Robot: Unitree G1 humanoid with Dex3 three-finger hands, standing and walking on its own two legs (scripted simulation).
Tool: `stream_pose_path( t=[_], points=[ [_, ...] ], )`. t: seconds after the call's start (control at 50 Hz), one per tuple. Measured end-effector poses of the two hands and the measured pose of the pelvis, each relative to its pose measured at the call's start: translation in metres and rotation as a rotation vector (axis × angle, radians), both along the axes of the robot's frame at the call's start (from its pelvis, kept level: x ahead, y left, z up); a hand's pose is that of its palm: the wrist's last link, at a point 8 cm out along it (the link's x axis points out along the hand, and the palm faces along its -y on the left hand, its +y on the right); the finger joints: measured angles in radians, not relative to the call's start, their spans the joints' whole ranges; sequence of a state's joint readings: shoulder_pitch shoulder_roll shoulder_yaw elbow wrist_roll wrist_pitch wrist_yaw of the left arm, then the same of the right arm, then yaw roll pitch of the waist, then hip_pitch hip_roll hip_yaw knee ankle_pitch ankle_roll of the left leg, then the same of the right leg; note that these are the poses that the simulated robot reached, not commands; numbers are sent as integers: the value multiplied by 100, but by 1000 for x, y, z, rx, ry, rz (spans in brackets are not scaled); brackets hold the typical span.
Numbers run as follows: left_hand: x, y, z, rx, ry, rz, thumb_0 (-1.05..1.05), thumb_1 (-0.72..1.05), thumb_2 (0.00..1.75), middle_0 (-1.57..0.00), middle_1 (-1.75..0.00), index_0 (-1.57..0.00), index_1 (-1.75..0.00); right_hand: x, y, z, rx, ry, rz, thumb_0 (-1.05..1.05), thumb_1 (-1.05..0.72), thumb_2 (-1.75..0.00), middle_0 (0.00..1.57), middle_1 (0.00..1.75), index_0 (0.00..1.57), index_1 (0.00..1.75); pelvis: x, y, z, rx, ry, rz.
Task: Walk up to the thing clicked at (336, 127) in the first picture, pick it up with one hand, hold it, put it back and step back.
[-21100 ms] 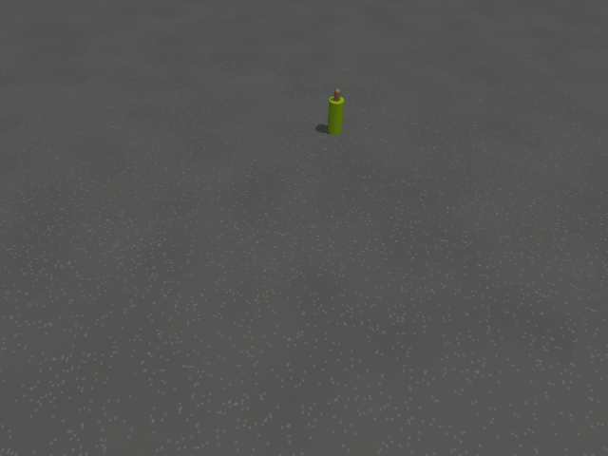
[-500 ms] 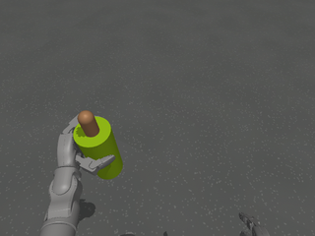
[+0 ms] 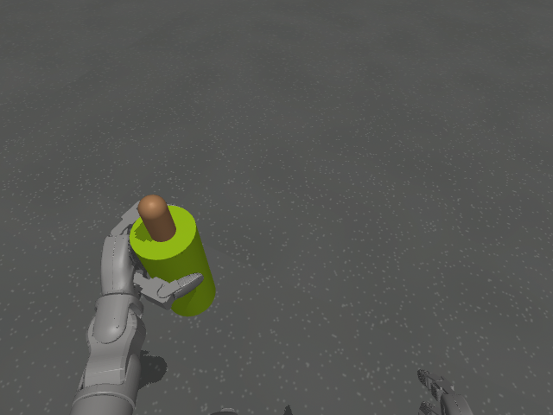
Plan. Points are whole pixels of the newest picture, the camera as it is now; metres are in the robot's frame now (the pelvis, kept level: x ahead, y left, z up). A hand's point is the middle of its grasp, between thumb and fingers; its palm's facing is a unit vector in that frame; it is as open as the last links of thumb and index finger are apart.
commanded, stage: hold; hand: left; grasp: from the side
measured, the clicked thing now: (174, 256) +0.33 +0.16 +0.05
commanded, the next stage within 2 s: crouch in 0.02 s
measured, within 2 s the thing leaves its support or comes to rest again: neither
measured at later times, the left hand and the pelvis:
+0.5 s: hand (176, 281) +0.34 +0.18 -0.04, palm faces +0.16 -0.99 +0.02, open 11.3 cm; pelvis -0.02 -0.01 -0.05, yaw +0 degrees
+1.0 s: hand (197, 311) +0.38 +0.20 -0.29, palm faces +0.16 -0.99 +0.00, open 11.3 cm; pelvis -0.06 -0.01 -0.26, yaw -3 degrees
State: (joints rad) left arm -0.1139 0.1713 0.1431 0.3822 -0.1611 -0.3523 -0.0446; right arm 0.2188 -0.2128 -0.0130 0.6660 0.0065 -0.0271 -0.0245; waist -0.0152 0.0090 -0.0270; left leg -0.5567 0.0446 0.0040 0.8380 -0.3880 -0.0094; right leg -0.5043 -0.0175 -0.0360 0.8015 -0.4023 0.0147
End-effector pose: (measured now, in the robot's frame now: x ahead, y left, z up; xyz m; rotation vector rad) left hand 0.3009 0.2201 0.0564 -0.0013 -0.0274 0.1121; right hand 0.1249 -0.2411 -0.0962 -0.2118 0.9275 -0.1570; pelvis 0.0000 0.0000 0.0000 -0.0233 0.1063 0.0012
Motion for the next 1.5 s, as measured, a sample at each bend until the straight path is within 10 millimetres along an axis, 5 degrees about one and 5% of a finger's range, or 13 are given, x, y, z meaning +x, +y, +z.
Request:
stream_pose_path(
  t=[0.26, 0.46, 0.66, 0.84, 1.02, 1.24, 1.5],
  points=[
    [-3, 4, -12, -3, 30, 8, 0, -55, 106, -68, -99, -67, -97, -5, -1, -5, 7, 11, 4, 1, -91, -90, 20, 30, 20, 30, -4, -1, -3, -1, 16, 2],
    [2, 9, -78, -26, 69, 53, 0, -55, 107, -68, -99, -67, -97, -17, -14, -32, -31, 57, 23, 1, -89, -90, 20, 30, 20, 30, -17, -4, -32, -2, 128, 2],
    [28, 18, -187, 1, 9, 17, 0, -55, 107, -67, -100, -66, -98, -37, -32, -122, -92, 150, 47, 1, -90, -90, 20, 30, 20, 30, -31, -4, -123, -17, 344, -11],
    [46, 28, -273, 0, 16, 49, 0, -55, 107, -67, -99, -66, -98, -55, -22, -221, -44, 264, 72, 1, -91, -91, 20, 30, 20, 30, -44, -4, -200, -17, 454, -30],
    [50, 27, -359, -1, 46, 47, 0, -55, 107, -66, -100, -66, -99, -81, -19, -295, -31, 339, 105, 0, -92, -91, 20, 30, 20, 30, -64, -7, -268, -18, 492, -44],
    [68, 39, -426, 13, 21, 63, 0, -54, 107, -66, -101, -65, -99, -126, -33, -355, -88, 428, 75, 0, -93, -91, 20, 30, 20, 30, -82, -6, -339, -29, 465, -65],
    [79, 38, -485, 1, 48, 37, 0, -55, 107, -67, -99, -67, -97, -164, -33, -388, -114, 518, 56, 0, -93, -91, 20, 30, 20, 30, -88, -1, -384, -54, 425, -90]
  ],
)
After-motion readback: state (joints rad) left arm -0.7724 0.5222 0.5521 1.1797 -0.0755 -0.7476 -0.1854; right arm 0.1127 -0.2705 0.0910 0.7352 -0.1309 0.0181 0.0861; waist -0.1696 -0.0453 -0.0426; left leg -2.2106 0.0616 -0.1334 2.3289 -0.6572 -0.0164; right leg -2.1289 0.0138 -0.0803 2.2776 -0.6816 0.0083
